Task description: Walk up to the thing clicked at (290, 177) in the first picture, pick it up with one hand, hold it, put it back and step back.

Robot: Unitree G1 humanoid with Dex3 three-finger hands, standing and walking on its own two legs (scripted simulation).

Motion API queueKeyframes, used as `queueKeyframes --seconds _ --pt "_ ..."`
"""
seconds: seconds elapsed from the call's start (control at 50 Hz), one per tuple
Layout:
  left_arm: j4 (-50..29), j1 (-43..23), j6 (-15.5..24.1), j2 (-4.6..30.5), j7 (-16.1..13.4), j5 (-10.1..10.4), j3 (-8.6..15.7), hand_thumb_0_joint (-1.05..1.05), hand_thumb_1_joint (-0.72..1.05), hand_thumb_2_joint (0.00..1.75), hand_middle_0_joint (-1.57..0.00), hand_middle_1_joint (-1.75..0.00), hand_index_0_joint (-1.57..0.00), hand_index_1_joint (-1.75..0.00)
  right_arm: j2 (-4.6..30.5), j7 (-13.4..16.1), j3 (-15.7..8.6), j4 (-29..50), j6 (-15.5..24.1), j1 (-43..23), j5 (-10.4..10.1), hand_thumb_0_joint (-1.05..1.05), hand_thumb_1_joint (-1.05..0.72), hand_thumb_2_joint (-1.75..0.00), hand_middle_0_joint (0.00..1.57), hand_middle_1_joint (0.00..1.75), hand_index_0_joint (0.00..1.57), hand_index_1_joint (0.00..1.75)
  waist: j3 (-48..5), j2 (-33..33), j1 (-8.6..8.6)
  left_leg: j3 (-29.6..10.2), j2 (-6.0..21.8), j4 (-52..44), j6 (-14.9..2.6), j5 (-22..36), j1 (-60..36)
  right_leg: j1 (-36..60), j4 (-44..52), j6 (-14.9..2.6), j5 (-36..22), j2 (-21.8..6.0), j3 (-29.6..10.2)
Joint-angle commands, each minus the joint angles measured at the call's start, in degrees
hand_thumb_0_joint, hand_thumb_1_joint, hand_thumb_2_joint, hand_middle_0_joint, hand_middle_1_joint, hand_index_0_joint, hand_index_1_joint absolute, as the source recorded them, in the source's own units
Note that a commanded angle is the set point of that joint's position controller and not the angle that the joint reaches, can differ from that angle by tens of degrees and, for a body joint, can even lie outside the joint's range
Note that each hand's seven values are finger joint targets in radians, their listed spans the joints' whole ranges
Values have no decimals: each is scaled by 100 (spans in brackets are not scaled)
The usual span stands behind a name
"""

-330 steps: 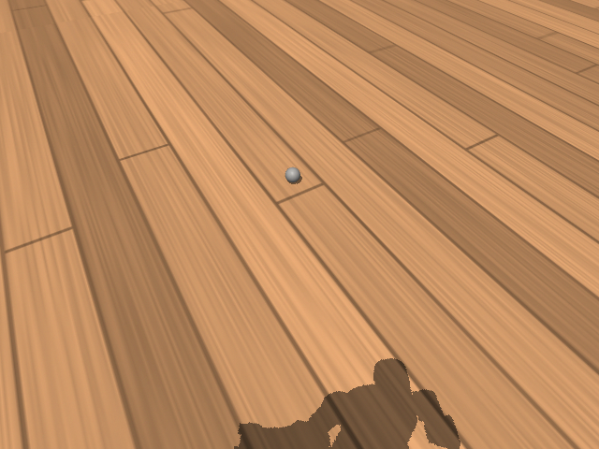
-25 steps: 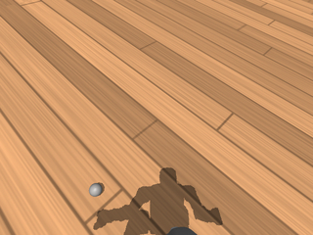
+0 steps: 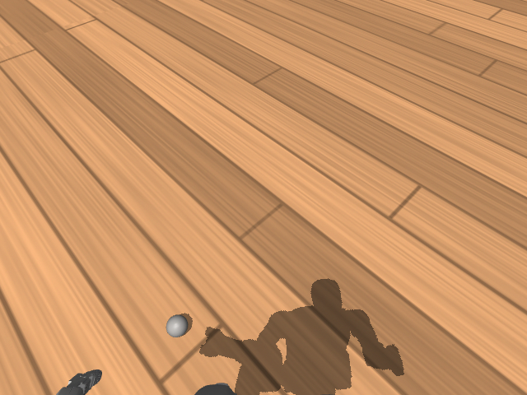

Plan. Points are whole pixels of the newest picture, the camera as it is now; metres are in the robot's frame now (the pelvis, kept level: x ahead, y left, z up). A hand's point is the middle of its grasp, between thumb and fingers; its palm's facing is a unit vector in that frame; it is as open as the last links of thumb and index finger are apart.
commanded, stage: walk up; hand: left
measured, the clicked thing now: (177, 325) +0.43 +0.32 -0.72
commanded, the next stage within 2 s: none
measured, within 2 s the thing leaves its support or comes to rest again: neither
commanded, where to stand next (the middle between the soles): +0.07 +0.03 m, yaw +0 degrees
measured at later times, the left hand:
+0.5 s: hand out of the picture +0.04 +0.30 -0.14, palm faces -0.02 -0.92 -0.39, open 7.4 cm
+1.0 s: hand out of the picture +0.06 +0.31 -0.14, palm faces -0.07 -0.91 -0.41, open 7.4 cm
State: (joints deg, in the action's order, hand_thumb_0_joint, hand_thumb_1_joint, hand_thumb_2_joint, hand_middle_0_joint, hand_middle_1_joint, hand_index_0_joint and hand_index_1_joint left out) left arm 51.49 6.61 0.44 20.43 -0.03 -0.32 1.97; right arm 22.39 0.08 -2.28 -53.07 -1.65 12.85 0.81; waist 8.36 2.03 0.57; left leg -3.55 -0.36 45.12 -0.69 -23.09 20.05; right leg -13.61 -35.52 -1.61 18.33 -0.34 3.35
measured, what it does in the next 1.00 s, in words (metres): steps on the spot: left foot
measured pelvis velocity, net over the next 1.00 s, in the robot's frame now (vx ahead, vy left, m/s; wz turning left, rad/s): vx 0.00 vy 0.03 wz -0.03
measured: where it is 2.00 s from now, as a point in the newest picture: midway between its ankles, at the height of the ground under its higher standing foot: outside the picture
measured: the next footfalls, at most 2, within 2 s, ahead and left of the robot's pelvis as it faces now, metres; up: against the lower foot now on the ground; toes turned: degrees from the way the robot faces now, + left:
left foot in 0.08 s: +0.05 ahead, +0.13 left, +0.00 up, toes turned +0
left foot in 1.24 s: +0.19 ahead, +0.17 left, +0.00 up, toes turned -1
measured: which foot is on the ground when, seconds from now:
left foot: up 0.00-0.06, down 0.08-1.00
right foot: down 0.00-1.00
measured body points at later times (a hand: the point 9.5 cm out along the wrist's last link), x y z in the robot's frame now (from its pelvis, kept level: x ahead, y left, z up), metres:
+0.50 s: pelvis -0.02 +0.03 +0.00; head -0.01 +0.02 +0.45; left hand +0.04 +0.34 -0.11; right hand +0.09 -0.27 -0.12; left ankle +0.01 +0.13 -0.73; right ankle -0.03 -0.10 -0.73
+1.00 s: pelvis +0.00 +0.03 +0.01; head +0.00 +0.03 +0.46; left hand +0.06 +0.35 -0.11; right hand +0.06 -0.30 -0.11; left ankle +0.01 +0.13 -0.73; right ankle -0.03 -0.10 -0.73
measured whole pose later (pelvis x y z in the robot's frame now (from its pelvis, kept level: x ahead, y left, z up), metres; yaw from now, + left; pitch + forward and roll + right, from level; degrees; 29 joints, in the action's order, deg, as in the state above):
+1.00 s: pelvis +0.00 +0.03 +0.01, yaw -2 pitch -3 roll -1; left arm 60.2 13.9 3.8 22.8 -0.1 -2.0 2.0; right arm 22.6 -4.0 -4.7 -55.5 -1.2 11.7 2.2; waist 2.3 1.1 1.2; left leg 1.3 -0.6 30.5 -2.8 -15.7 11.9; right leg -7.7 -28.6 -1.3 18.4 -0.1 0.3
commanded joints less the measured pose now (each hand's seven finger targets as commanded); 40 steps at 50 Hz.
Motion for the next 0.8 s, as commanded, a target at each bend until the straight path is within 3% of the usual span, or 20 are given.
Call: queueKeyframes --seconds 0.0,0.02,0.04,0.06,0.08,0.1,0.12,0.16,0.24,0.28,0.3,0.32,0.34,0.36,0.38,0.42,0.46,0.56,0.76,0.78 --pt "-420 -136 80 1719 -260 57 443 0 90 90 -20 -30 -20 -30 1086 -1 -366 417 43 159 55 0 -90 -90 20 30 20 30 -906 -983 -8 147 102 -389 -99 96 -109 338 352 -924 -3789 -1766 -1369" --pt "-407 -132 77 1731 -283 59 422 0 90 90 -20 -30 -20 -30 1105 -26 -393 430 59 164 86 0 -90 -90 20 30 20 30 -964 -904 60 140 119 -861 -163 460 -338 231 141 -815 -3570 -1698 -1320" --pt "-403 -85 74 1702 -293 73 398 0 90 90 -20 -30 -20 -30 1204 -42 -428 446 94 197 123 0 -90 -90 20 30 20 30 -1088 -544 75 -77 283 -1295 -224 1961 -701 51 -148 -593 -3073 -1469 -1140" --pt "-454 -9 63 1503 -299 107 345 0 90 90 -20 -30 -20 -30 1460 -40 -508 527 124 117 184 0 -90 -90 20 30 20 30 -1282 134 28 -987 868 -1638 -531 2980 -949 -221 -783 -307 -2167 -948 -802" --pt "-403 5 22 1302 -296 192 290 0 90 90 -20 -30 -20 -30 1733 -66 -561 659 149 -303 111 0 -90 -90 20 30 20 30 -1295 839 -60 -1784 1477 -1883 -1139 3507 -935 -513 -1321 35 -264 -5 -143" --pt "-287 -99 -7 1351 -334 147 330 0 90 90 -20 -30 -20 -30 1658 -94 -536 655 170 -261 59 0 -90 -90 20 30 20 30 -1372 1116 86 -2195 1841 -1968 -1595 3790 -905 -484 -1858 33 1748 156 -312" --pt "-273 -189 -31 1346 -334 119 300 0 90 90 -20 -30 -20 -30 1502 -84 -522 604 162 -132 96 0 -90 -90 20 30 20 30 -1216 821 148 -1910 1708 -2010 -1586 3724 -857 -620 -2128 18 2069 146 -618" --pt "-179 -27 1 1262 -313 157 294 0 90 90 -20 -30 -20 -30 1292 2 -437 644 154 -300 87 0 -90 -90 20 30 20 30 -1232 710 54 -1363 1433 -1676 -1335 4118 -1188 -887 -2111 13 1718 98 -717" --pt "-7 284 140 1199 -243 56 238 0 90 90 -20 -30 -20 -30 1215 12 -373 672 137 -414 96 0 -90 -90 20 30 20 30 -1380 777 30 -1132 1252 -1526 -1153 3352 -1552 -457 -348 168 1079 1 -277" --pt "128 399 198 1147 -229 -14 242 0 90 90 -20 -30 -20 -30 1224 -22 -344 650 98 -540 49 0 -90 -90 20 30 20 30 -1338 554 -77 -899 1079 -1378 -896 2910 -1252 248 924 130 156 159 -101" --pt "162 480 256 1208 -243 -60 247 0 90 90 -20 -30 -20 -30 1136 -32 -295 635 91 -630 -15 0 -90 -90 20 30 20 30 -1343 443 -184 -819 1083 -1291 -700 2838 -863 797 1367 41 -483 -47 -401" --pt "148 435 331 1440 -263 -141 267 0 90 90 -20 -30 -20 -30 940 -57 -204 646 114 -751 -104 0 -90 -90 20 30 20 30 -1341 -18 -227 -677 800 -1067 -353 2473 -236 1135 1427 -216 -770 -695 -1491" --pt "133 139 321 1807 -232 -128 312 0 90 90 -20 -30 -20 -30 940 -57 -217 604 85 -844 -105 0 -90 -90 20 30 20 30 -1068 -545 -127 -236 228 -1005 -132 900 -312 414 1447 -713 -556 -1358 -2203" --pt "48 -235 314 1837 -195 -124 283 0 90 90 -20 -30 -20 -30 1006 -42 -271 462 65 -726 -46 0 -90 -90 20 30 20 30 -790 -675 80 -119 241 -820 -63 -101 -705 -247 1326 -946 -555 -1635 -2288" --pt "33 -300 329 1642 -165 -97 220 0 90 90 -20 -30 -20 -30 993 -54 -274 348 85 -724 -30 0 -90 -90 20 30 20 30 -719 -461 136 -175 259 -1190 -97 4 -827 -343 1340 -821 -499 -1500 -1993" --pt "108 -272 314 1453 -132 -60 145 0 90 90 -20 -30 -20 -30 1089 -106 -301 235 172 -782 8 0 -90 -90 20 30 20 30 -720 -490 131 -466 465 -1977 -258 734 -1313 -628 1298 -289 -272 -933 -1352" --pt "273 -71 280 1272 -88 -27 111 0 90 90 -20 -30 -20 -30 1146 -139 -273 175 253 -980 11 0 -90 -90 20 30 20 30 -759 -302 -64 -900 841 -2430 -445 404 -1089 -280 1293 -59 209 -456 -894" --pt "491 -45 324 1367 -91 -23 118 0 90 90 -20 -30 -20 -30 1004 -139 -185 -110 278 -1011 -5 0 -90 -90 20 30 20 30 -756 -260 -61 -461 574 -2566 -201 892 -1023 315 1628 -113 -569 -690 -1099" --pt "785 -157 283 1314 -115 -11 55 0 90 90 -20 -30 -20 -30 985 -106 -161 -445 284 -1084 -21 0 -90 -90 20 30 20 30 -894 -60 -92 -388 705 -2860 -173 1296 -1272 551 1775 -9 -1056 -625 -932" --pt "759 428 336 1670 -99 -78 216 0 90 90 -20 -30 -20 -30 1455 -232 -414 -220 263 -723 103 0 -90 -90 20 30 20 30 -1223 240 -90 -433 561 -2591 -407 -719 -1335 589 1404 -221 887 -462 -899"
